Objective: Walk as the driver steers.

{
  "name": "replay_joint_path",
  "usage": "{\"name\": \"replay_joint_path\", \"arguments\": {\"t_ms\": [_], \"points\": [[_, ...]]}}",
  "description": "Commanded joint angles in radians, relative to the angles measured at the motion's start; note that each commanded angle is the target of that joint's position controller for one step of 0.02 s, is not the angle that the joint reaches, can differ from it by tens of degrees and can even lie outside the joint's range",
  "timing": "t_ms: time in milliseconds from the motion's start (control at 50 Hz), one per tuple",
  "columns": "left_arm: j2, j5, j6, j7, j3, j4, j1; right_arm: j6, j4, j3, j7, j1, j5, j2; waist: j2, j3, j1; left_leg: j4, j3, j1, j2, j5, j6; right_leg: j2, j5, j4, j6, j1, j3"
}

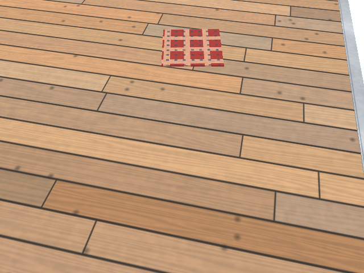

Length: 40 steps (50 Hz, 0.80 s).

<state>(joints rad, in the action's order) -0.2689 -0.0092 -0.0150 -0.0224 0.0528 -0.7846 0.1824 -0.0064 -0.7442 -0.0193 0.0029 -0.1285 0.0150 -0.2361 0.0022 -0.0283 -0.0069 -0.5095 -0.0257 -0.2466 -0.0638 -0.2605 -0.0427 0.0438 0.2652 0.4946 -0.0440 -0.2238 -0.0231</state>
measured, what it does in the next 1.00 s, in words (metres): shifts its weight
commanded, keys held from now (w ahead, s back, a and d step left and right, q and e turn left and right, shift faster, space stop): no key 0.68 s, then w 0.32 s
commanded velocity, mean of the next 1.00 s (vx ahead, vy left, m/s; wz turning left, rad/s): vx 0.07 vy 0.00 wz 0.02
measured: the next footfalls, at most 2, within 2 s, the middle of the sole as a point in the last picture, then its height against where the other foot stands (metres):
right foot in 1.38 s outside the picture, level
left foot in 1.88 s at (196, 212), level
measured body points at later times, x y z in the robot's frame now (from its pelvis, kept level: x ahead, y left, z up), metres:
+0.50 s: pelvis +0.01 -0.02 +0.00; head +0.01 -0.02 +0.45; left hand +0.10 +0.24 -0.13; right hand +0.09 -0.28 -0.13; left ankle +0.01 +0.10 -0.74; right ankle +0.00 -0.14 -0.74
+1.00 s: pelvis +0.06 +0.00 +0.00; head +0.06 +0.01 +0.45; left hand +0.09 +0.27 -0.15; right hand +0.08 -0.27 -0.14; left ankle +0.02 +0.09 -0.74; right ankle -0.01 -0.14 -0.71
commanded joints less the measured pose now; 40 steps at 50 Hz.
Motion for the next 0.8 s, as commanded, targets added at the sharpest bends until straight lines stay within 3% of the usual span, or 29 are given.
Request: {"name": "replay_joint_path", "arguments": {"t_ms": [20, 60, 120, 280, 680, 720, 760, 800], "points": [[-0.131, 0.004, 0.022, 0.009, 0.030, 0.052, -0.030, 0.021, 0.028, -0.033, 0.002, -0.022, 0.012, -0.135, 0.098, 0.075, 0.024, 0.095, -0.078, 0.033, 0.075, 0.033, 0.009, 0.070, -0.169, -0.071, 0.083, 0.043, -0.072], [-0.110, -0.008, 0.033, 0.011, 0.020, 0.041, -0.036, 0.008, 0.028, -0.037, -0.007, 0.020, 0.000, -0.129, 0.081, 0.056, 0.013, 0.074, -0.080, 0.043, 0.083, 0.075, 0.000, 0.049, -0.137, -0.084, 0.056, 0.012, -0.056], [-0.099, -0.004, 0.045, 0.008, 0.013, 0.018, -0.014, -0.005, 0.008, -0.037, -0.012, -0.001, 0.000, -0.119, 0.057, 0.045, 0.009, 0.080, -0.087, 0.038, 0.087, 0.110, -0.008, 0.039, -0.146, -0.073, 0.046, 0.020, -0.043], [-0.098, 0.000, 0.038, -0.005, 0.004, -0.032, -0.010, 0.000, -0.072, -0.042, -0.022, -0.032, -0.005, -0.110, -0.003, 0.030, 0.005, 0.086, -0.079, 0.048, 0.086, 0.152, 0.011, 0.024, -0.144, -0.072, 0.051, 0.031, -0.035], [-0.082, 0.004, 0.031, -0.011, -0.012, -0.189, 0.014, 0.003, -0.247, -0.037, -0.040, -0.057, -0.012, -0.108, 0.001, 0.005, 0.008, 0.104, -0.055, 0.073, 0.082, 0.167, 0.023, -0.008, -0.133, -0.102, 0.054, 0.030, -0.014], [-0.085, 0.011, 0.026, -0.015, -0.010, -0.210, 0.039, 0.000, -0.267, -0.037, -0.042, -0.078, -0.019, -0.106, 0.007, 0.012, 0.008, 0.087, -0.024, 0.054, 0.049, -0.103, 0.010, -0.031, 0.131, -0.101, 0.072, 0.018, 0.000], [-0.105, 0.020, 0.027, -0.021, -0.004, -0.203, 0.039, 0.007, -0.261, -0.041, -0.044, -0.071, -0.025, -0.114, 0.024, -0.070, 0.004, 0.060, -0.025, -0.059, 0.040, -0.379, -0.016, -0.007, 0.426, -0.121, 0.117, -0.054, -0.055], [-0.126, 0.030, 0.049, -0.018, 0.002, -0.209, 0.085, 0.038, -0.247, -0.036, -0.036, -0.053, -0.031, -0.093, 0.064, -0.118, -0.014, -0.001, -0.024, -0.150, 0.050, -0.363, -0.025, 0.071, 0.515, -0.173, 0.173, -0.044, -0.179]]}}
